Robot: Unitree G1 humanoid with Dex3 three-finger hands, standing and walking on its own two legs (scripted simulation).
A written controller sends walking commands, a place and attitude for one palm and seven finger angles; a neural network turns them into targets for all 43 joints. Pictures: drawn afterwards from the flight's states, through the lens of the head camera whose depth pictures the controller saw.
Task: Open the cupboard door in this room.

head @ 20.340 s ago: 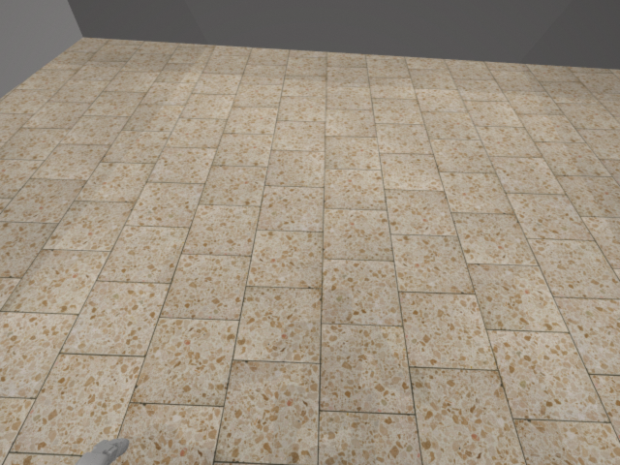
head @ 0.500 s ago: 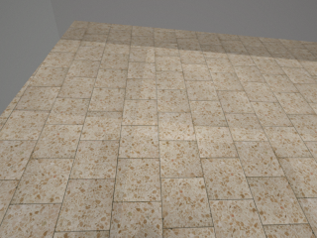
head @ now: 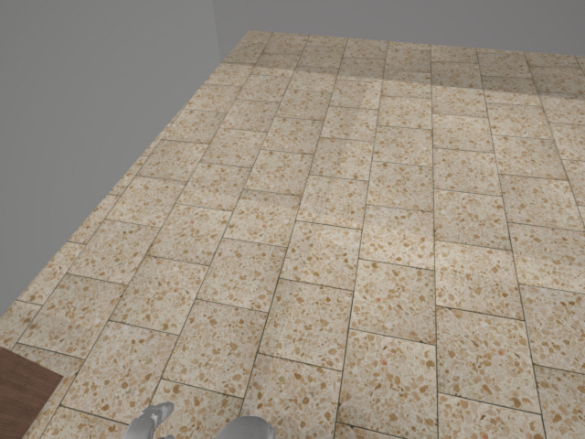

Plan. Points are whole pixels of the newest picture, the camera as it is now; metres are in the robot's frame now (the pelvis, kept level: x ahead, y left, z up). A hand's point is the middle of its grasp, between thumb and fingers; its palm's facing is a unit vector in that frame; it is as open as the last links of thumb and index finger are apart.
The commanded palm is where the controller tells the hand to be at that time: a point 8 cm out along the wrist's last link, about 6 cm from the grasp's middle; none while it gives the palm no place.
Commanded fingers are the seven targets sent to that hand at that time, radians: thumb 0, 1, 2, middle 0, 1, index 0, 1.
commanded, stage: turn to face it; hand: left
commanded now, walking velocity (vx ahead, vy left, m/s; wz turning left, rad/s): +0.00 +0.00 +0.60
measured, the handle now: out of the picture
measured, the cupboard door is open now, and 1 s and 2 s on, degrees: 0 0 0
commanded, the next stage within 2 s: take the last steps up to it in 1.92 s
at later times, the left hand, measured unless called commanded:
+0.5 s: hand out of the picture -0.07 +0.27 -0.19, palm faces +0.36 -0.90 -0.26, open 7.4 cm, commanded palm none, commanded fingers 0.00 0.90 0.90 -0.20 -0.30 -0.20 -0.30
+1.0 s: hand out of the picture +0.01 +0.24 -0.14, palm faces +0.52 -0.80 -0.29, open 7.4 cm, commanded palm none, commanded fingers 0.00 0.90 0.90 -0.20 -0.30 -0.20 -0.30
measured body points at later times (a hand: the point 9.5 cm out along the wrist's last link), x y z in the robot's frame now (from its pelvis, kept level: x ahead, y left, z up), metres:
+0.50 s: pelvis -0.02 +0.04 -0.01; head +0.02 +0.09 +0.44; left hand -0.08 +0.32 -0.17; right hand +0.19 -0.16 -0.12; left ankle -0.06 +0.13 -0.74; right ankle +0.00 -0.10 -0.67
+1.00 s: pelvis +0.00 +0.00 +0.00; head +0.05 -0.01 +0.44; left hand -0.02 +0.28 -0.12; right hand +0.16 -0.21 -0.17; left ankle -0.08 +0.10 -0.68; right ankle +0.06 -0.09 -0.74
